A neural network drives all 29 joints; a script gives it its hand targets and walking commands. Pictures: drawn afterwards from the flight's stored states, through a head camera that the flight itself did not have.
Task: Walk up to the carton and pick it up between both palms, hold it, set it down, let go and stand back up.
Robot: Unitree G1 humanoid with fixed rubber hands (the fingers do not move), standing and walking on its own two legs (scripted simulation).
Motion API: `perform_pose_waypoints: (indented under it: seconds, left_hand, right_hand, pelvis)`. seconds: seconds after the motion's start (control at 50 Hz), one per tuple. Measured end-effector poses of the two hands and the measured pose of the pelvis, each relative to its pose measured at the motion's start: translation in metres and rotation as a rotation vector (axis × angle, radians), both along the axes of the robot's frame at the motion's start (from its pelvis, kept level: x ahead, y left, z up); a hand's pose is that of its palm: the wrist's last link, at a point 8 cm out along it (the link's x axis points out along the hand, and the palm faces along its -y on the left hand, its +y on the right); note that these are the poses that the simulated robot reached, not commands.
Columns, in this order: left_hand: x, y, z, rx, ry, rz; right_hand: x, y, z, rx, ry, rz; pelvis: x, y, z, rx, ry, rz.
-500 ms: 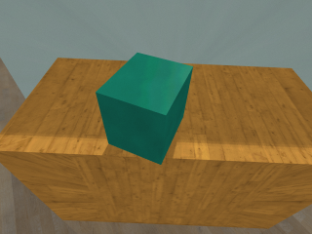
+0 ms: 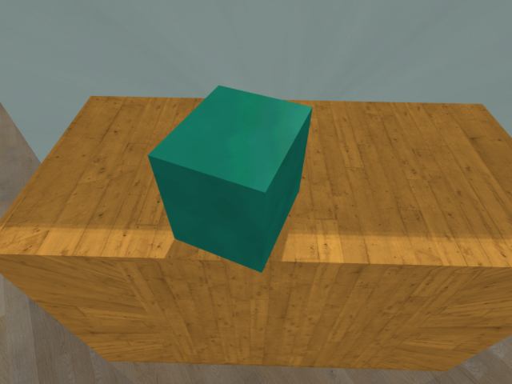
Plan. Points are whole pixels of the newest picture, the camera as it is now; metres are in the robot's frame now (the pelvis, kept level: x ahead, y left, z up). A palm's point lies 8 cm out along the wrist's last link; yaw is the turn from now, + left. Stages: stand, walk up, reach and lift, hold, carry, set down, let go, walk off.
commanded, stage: reach and lift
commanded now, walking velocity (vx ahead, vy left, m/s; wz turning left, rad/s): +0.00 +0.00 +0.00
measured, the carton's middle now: (239, 176) +0.47 +0.05 +0.07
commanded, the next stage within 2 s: none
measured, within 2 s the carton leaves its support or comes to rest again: neither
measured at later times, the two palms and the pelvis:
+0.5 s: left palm out of the picture +0.15 +0.24 -0.09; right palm out of the picture +0.14 -0.23 -0.07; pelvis +0.00 -0.01 +0.01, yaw -1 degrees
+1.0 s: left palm (88, 364) +0.17 +0.25 -0.03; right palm out of the picture +0.14 -0.18 -0.02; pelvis +0.01 +0.02 +0.01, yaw -3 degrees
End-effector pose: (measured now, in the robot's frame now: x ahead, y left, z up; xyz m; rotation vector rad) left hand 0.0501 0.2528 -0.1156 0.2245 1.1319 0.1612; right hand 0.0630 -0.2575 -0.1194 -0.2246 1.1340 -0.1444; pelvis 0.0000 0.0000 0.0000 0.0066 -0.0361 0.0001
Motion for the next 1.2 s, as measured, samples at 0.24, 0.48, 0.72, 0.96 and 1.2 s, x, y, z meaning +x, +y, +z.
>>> perform_pose_waypoints:
  seconds: [0.24, 0.48, 0.72, 0.96, 1.2]
  left_hand:
    - [0.115, -0.014, 0.012, -0.006, -0.085, -0.038]
    - [0.104, -0.014, 0.028, -0.068, -0.085, -0.032]
    - [0.115, 0.012, 0.074, -0.062, -0.286, -0.084]
    - [0.123, 0.001, 0.088, -0.155, -0.382, -0.119]
    - [0.112, 0.005, 0.11, -0.153, -0.494, -0.129]
  right_hand:
    - [0.08, 0.007, 0.002, 0.022, -0.231, 0.025]
    - [0.077, 0.024, 0.047, -0.032, -0.323, -0.036]
    - [0.08, 0.069, 0.061, 0.059, -0.448, -0.096]
    - [0.079, 0.073, 0.09, 0.032, -0.548, -0.151]
    - [0.073, 0.087, 0.116, 0.067, -0.601, -0.202]
  pelvis:
    - [-0.02, -0.009, -0.017, -0.021, -0.01, -0.002]
    - [0.005, -0.007, 0.004, -0.016, -0.096, -0.021]
    - [0.01, 0.014, 0.013, -0.025, -0.078, -0.029]
    - [0.008, 0.024, 0.014, -0.029, -0.103, -0.056]
    - [0.001, 0.015, 0.014, -0.028, -0.108, -0.043]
